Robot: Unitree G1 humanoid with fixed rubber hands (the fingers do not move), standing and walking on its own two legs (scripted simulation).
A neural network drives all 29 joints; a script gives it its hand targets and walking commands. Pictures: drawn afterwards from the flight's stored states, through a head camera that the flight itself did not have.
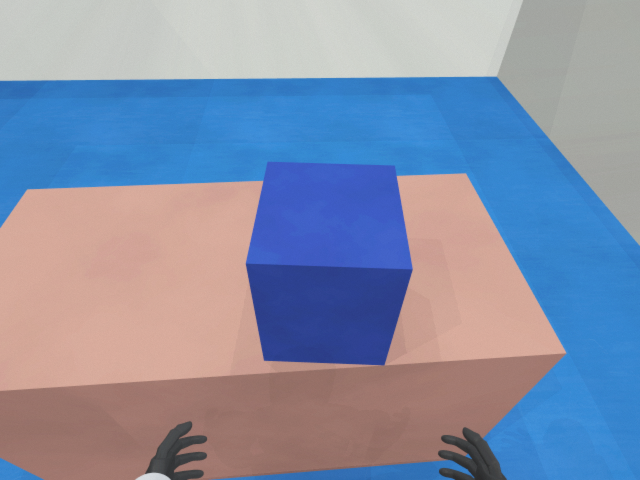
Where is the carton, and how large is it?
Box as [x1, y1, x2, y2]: [246, 162, 412, 364]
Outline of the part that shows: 267,162 246,260 246,267 264,360 384,364 412,269 394,166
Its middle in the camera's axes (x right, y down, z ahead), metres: +0.02 +0.04 +0.63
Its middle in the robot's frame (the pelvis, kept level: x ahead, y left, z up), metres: +0.45 +0.04 -0.01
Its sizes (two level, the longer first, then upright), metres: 0.210 0.200 0.250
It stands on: a pedestal, 0.63 m high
